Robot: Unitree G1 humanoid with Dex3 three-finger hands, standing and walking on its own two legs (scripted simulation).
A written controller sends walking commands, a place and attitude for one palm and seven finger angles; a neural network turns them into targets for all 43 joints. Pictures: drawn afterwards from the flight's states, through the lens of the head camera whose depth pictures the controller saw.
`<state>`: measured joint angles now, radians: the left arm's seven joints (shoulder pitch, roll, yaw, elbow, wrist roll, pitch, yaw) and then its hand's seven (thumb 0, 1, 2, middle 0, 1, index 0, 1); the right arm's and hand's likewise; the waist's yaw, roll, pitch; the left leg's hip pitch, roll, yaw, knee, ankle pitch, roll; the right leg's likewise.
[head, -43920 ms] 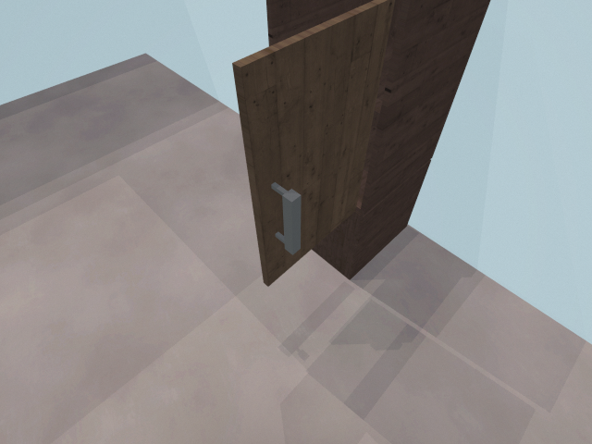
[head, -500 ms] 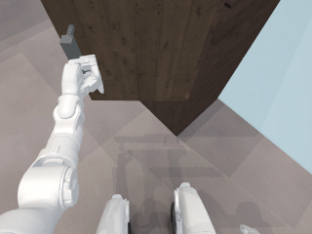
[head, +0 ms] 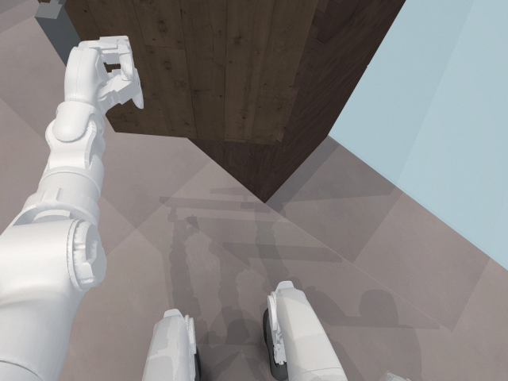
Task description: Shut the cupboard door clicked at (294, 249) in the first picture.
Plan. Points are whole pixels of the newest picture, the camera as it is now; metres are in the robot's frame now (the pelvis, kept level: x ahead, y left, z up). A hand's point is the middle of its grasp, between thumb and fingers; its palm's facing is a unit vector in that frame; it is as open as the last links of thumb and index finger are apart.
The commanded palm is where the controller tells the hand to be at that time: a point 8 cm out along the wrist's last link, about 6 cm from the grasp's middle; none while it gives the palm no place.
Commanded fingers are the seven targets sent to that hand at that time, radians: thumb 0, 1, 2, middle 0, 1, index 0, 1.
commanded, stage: push the door shut along its arc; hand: left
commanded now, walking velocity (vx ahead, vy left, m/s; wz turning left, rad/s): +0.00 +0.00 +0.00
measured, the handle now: (83, 53) +0.61 +0.18 +0.06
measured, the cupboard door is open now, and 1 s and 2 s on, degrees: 39 28 28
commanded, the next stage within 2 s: pull the fist back off the door in 0.54 s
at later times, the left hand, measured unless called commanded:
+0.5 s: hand (147, 55) +0.60 +0.08 +0.07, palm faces -0.30 -0.95 -0.04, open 3.1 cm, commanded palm +0.61 +0.11 +0.06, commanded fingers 0.00 0.90 0.90 -1.30 -1.50 -1.30 -1.50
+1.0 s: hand (173, 53) +0.61 +0.05 +0.05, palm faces +0.10 -0.99 -0.03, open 3.1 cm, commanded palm +0.57 +0.09 +0.06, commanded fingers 0.00 0.90 0.90 -1.30 -1.50 -1.30 -1.50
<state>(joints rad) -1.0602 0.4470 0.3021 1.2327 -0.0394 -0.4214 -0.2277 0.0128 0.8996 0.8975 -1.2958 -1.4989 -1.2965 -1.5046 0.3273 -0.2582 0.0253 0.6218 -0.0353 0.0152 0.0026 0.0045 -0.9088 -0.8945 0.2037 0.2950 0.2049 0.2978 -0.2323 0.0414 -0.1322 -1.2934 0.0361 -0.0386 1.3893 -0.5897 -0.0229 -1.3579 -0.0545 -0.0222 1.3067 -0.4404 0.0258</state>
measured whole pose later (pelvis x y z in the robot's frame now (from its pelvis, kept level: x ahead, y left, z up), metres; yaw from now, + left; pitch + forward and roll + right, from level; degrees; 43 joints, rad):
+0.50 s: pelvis +0.00 +0.01 -0.02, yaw -1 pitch +33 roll -3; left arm -1.28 0.57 0.29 1.28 0.01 -0.27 -0.31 0.01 0.92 0.93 -1.29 -1.50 -1.30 -1.50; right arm 0.37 -0.25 0.05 0.63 -0.05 -0.02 0.01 0.00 -0.91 -0.89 0.20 0.30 0.21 0.30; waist -0.30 0.06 -0.12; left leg -1.42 0.05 -0.05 1.46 -0.62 -0.01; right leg -1.47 -0.04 -0.03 1.35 -0.45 0.03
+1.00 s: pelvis +0.01 +0.00 +0.00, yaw -1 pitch +33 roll -2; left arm -1.22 0.36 0.37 1.26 0.12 -0.37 0.24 0.02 0.90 0.90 -1.29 -1.50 -1.29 -1.50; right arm 0.39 -0.20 0.03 0.63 -0.12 0.01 0.09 0.00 -0.91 -0.89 0.20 0.29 0.20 0.30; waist -0.29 0.07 -0.13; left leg -1.37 0.06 -0.04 1.39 -0.60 -0.03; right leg -1.43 -0.03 -0.03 1.29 -0.44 0.02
